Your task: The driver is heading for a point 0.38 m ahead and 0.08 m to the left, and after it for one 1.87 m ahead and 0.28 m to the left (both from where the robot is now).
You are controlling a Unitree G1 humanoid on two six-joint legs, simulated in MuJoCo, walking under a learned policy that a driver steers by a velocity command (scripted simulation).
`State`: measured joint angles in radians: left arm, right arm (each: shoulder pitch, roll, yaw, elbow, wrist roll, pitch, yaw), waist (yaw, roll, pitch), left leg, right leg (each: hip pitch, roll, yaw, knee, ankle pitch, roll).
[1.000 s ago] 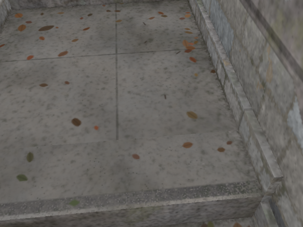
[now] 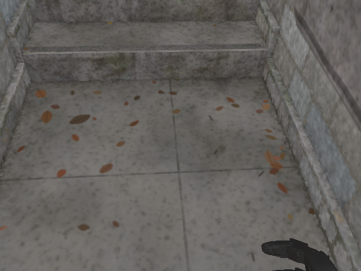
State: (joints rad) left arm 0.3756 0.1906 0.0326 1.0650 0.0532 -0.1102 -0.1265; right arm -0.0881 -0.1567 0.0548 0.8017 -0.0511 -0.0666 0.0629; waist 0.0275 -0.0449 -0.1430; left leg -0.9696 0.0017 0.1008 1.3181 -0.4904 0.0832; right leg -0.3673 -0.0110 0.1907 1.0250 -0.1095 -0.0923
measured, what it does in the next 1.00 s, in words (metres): climbs: right foot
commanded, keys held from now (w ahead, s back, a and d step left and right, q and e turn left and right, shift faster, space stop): w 1.00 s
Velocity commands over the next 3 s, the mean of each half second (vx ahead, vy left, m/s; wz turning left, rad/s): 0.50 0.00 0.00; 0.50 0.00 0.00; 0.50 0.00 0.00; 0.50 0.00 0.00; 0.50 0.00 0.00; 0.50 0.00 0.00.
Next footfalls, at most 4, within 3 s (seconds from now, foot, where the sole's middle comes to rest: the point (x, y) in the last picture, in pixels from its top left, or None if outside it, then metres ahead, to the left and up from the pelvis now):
0.62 right None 0.49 -0.13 -0.65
1.18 left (152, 194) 0.78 0.14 -0.65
1.64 right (203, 156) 0.98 -0.06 -0.65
2.12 left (155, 113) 1.23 0.17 -0.65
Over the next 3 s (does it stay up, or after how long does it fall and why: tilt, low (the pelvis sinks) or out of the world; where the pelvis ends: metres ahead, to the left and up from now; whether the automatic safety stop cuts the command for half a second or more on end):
stays up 1.42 0.13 0.15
